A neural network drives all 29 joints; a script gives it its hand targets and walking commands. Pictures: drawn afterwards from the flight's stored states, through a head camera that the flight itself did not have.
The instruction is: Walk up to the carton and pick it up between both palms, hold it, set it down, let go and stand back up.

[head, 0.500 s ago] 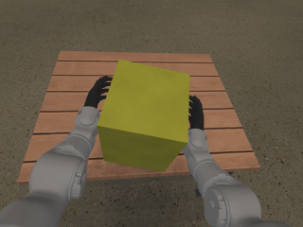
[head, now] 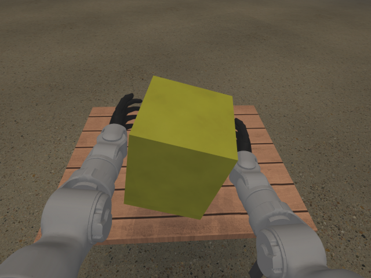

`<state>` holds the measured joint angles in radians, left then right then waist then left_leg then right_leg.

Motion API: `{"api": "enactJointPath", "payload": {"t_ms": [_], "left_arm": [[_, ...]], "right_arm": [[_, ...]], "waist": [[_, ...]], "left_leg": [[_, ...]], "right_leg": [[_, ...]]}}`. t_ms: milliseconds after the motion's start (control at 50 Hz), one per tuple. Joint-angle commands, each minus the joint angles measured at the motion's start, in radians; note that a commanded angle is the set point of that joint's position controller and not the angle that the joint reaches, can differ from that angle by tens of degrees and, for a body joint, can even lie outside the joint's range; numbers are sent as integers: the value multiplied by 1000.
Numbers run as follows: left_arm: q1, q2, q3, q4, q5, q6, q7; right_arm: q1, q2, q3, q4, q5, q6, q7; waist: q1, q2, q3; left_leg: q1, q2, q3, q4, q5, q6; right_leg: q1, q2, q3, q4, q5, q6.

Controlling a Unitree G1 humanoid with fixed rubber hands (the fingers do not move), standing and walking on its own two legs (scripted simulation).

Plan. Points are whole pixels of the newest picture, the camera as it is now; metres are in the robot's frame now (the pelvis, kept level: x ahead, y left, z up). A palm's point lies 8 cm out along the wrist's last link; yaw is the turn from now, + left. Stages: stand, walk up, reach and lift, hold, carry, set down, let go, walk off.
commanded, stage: reach and lift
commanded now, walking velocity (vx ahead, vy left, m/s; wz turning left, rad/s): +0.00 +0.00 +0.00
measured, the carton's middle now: (177, 150) +0.40 +0.00 +0.08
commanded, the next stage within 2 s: hold in 1.48 s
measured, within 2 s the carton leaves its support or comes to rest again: neither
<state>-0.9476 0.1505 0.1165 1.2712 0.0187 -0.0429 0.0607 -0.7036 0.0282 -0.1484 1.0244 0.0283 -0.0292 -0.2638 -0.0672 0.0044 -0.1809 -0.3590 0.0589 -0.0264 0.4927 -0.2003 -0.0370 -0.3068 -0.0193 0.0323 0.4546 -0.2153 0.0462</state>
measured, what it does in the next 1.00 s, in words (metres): stands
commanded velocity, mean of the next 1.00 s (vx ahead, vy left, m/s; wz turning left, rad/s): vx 0.00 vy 0.00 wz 0.00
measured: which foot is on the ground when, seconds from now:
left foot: down 0.00-1.00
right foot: down 0.00-1.00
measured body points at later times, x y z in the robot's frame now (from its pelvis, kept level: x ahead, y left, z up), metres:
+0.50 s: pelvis +0.00 +0.01 +0.01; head -0.07 +0.02 +0.45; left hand +0.41 +0.16 +0.21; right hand +0.38 -0.13 +0.14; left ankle +0.03 +0.15 -0.74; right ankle +0.01 -0.15 -0.74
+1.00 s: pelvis +0.00 +0.00 +0.01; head -0.06 +0.01 +0.45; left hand +0.41 +0.15 +0.22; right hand +0.38 -0.13 +0.15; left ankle +0.03 +0.15 -0.74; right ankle +0.01 -0.15 -0.74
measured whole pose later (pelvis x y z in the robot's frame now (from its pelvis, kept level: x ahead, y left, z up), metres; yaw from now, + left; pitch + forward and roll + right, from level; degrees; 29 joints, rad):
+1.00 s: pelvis +0.00 +0.00 +0.01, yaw +0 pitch -4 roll -1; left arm -0.86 0.06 0.27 0.68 0.24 0.49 0.03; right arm -0.71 0.01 -0.11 0.84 0.07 0.20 -0.21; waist -0.04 0.00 -0.09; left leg -0.18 0.06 -0.03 0.43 -0.19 -0.04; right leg -0.11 -0.02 0.03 0.36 -0.18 0.05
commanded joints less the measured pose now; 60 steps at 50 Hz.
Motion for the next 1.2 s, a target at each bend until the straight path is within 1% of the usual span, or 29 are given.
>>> {"api": "enactJointPath", "payload": {"t_ms": [0, 40, 60, 80, 100, 140, 160, 240, 260, 340, 360, 380, 420, 460, 560, 580, 600, 640, 660, 680, 740, 780, 920, 1020, 1040, 1080, 1140, 1160, 1180], "left_arm": [[-492, -932, -96, -330, 97, 41, -165], [-428, -906, -82, -302, 126, 90, -173], [-452, -901, -88, -345, 123, 114, -180], [-418, -902, -97, -382, 112, 134, -174], [-416, -886, -50, -361, 151, 158, -181], [-373, -887, -48, -390, 162, 209, -184], [-371, -917, -89, -431, 142, 233, -185], [-374, -939, -102, -506, 153, 302, -186], [-325, -925, -81, -489, 166, 323, -188], [-377, -976, -158, -547, 140, 366, -192], [-368, -976, -148, -582, 145, 371, -186], [-351, -977, -157, -570, 143, 381, -191], [-340, -950, -115, -558, 168, 401, -193], [-300, -947, -114, -556, 174, 430, -197], [-364, -936, -91, -572, 180, 448, -195], [-348, -937, -101, -573, 173, 450, -195], [-367, -940, -104, -590, 182, 449, -195], [-360, -933, -101, -619, 173, 454, -194], [-375, -942, -115, -614, 173, 461, -193], [-341, -933, -105, -601, 176, 464, -190], [-339, -948, -135, -626, 169, 480, -184], [-301, -924, -101, -604, 185, 491, -194], [-307, -954, -158, -697, 170, 516, -192], [-299, -933, -145, -738, 175, 534, -199], [-285, -940, -167, -755, 170, 536, -199], [-294, -924, -133, -719, 191, 546, -200], [-297, -923, -135, -723, 185, 559, -208], [-322, -911, -112, -724, 190, 557, -214], [-293, -924, -136, -724, 187, 564, -210]], "right_arm": [[-948, 680, 352, -485, 88, -31, 187], [-916, 627, 357, -474, 88, -9, 174], [-953, 615, 357, -518, 101, 0, 176], [-935, 616, 379, -540, 115, 16, 174], [-912, 612, 339, -454, 101, 35, 173], [-918, 588, 347, -487, 104, 48, 177], [-932, 572, 344, -532, 104, 55, 174], [-983, 544, 337, -559, 124, 66, 180], [-950, 517, 327, -563, 122, 77, 182], [-1015, 507, 307, -598, 120, 81, 181], [-977, 522, 321, -600, 126, 82, 185], [-1005, 518, 318, -610, 118, 83, 180], [-962, 517, 304, -542, 114, 105, 186], [-985, 485, 300, -574, 126, 108, 188], [-1039, 495, 282, -594, 119, 113, 193], [-1051, 503, 283, -625, 123, 109, 196], [-1031, 493, 282, -574, 116, 113, 192], [-1021, 490, 293, -602, 125, 118, 191], [-1056, 501, 301, -614, 133, 117, 194], [-1055, 497, 295, -635, 130, 112, 189], [-1028, 469, 308, -614, 143, 120, 191], [-1020, 473, 298, -616, 140, 126, 184], [-1018, 490, 344, -678, 174, 137, 177], [-993, 491, 373, -693, 185, 148, 170], [-987, 475, 369, -710, 192, 150, 164], [-989, 487, 362, -687, 194, 161, 167], [-993, 479, 338, -673, 177, 164, 168], [-1010, 503, 349, -699, 181, 161, 172], [-1021, 482, 356, -710, 188, 160, 169]], "waist": [[73, 0, -345], [60, 15, -310], [80, 13, -350], [74, -22, -330], [88, 13, -263], [96, -6, -246], [65, -2, -268], [78, 26, -266], [82, 0, -210], [29, 32, -246], [54, 37, -240], [36, 17, -246], [47, 19, -188], [61, 7, -158], [53, -5, -163], [56, -21, -168], [45, 12, -155], [49, -28, -183], [55, 2, -187], [56, -30, -184], [35, 24, -193], [37, -25, -158], [30, 7, -221], [36, -18, -216], [17, -5, -227], [36, -12, -183], [11, -26, -161], [36, -47, -178], [24, -22, -187]], "left_leg": [[298, -103, 35, -106, 272, 20], [323, -106, 33, -108, 290, 25], [336, -107, 32, -109, 289, 28], [346, -108, 31, -113, 313, 23], [338, -103, 36, -128, 274, 25], [343, -102, 47, -134, 281, 23], [359, -103, 40, -129, 305, 12], [386, -94, 42, -134, 294, 2], [367, -96, 38, -150, 267, 10], [381, -85, 36, -142, 271, -8], [367, -91, 39, -143, 248, -5], [369, -87, 30, -143, 253, 5], [366, -87, 36, -161, 198, 9], [341, -88, 44, -170, 219, 8], [308, -88, 46, -187, 123, 24], [326, -83, 49, -181, 149, 21], [340, -85, 50, -187, 144, 15], [345, -86, 49, -179, 175, 24], [337, -81, 48, -180, 151, 16], [332, -82, 49, -179, 157, 24], [368, -83, 42, -167, 194, 6], [354, -87, 44, -168, 187, 15], [410, -85, 39, -135, 294, -2], [403, -90, 46, -147, 278, 11], [423, -88, 37, -137, 332, 3], [397, -93, 47, -149, 253, 6], [371, -91, 48, -162, 188, 14], [357, -94, 55, -163, 171, 21], [379, -93, 52, -159, 223, 16]], "right_leg": [[217, 78, -55, -172, 193, -14], [224, 79, -56, -188, 225, -10], [231, 78, -53, -186, 219, -12], [260, 87, -58, -189, 245, -11], [232, 88, -59, -200, 190, -14], [265, 95, -63, -204, 198, -14], [289, 102, -70, -202, 224, -16], [262, 114, -84, -214, 156, -24], [271, 114, -79, -227, 138, -22], [265, 120, -93, -221, 122, -31], [281, 120, -93, -219, 109, -31], [289, 120, -95, -225, 124, -29], [294, 113, -89, -233, 92, -26], [304, 117, -88, -232, 107, -21], [323, 110, -95, -224, 61, -18], [313, 106, -95, -225, 79, -18], [308, 109, -95, -229, 73, -21], [326, 115, -95, -230, 102, -18], [309, 113, -101, -224, 76, -19], [317, 111, -97, -231, 81, -17], [310, 118, -101, -231, 106, -23], [327, 117, -100, -237, 101, -20], [335, 119, -101, -223, 181, -21], [345, 118, -103, -226, 185, -12], [354, 123, -101, -226, 222, -18], [333, 116, -105, -231, 156, -18], [336, 111, -97, -239, 114, -18], [355, 106, -103, -234, 107, -13], [335, 109, -101, -234, 152, -15]]}}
